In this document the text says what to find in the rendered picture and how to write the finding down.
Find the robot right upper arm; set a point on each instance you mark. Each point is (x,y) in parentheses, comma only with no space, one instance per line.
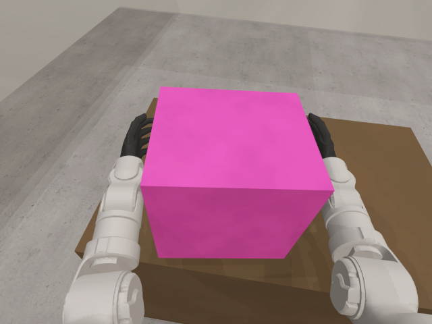
(374,291)

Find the pedestal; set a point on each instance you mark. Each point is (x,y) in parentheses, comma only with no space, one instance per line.
(394,179)

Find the left robot hand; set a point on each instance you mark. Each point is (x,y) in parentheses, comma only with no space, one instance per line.
(133,143)

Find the left robot forearm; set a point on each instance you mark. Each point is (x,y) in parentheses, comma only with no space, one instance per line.
(114,245)

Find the carton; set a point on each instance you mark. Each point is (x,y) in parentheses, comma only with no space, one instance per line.
(231,174)

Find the robot left upper arm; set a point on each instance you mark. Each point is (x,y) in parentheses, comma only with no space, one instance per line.
(105,298)

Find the right robot hand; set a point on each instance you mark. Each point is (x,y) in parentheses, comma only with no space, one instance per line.
(322,136)

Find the right robot forearm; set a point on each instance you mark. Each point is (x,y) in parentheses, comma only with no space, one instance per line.
(346,219)

